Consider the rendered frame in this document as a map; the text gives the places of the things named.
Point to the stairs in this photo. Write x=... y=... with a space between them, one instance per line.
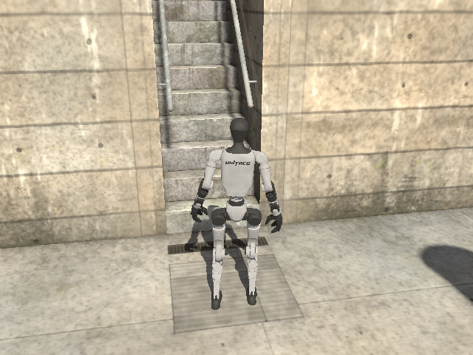
x=205 y=100

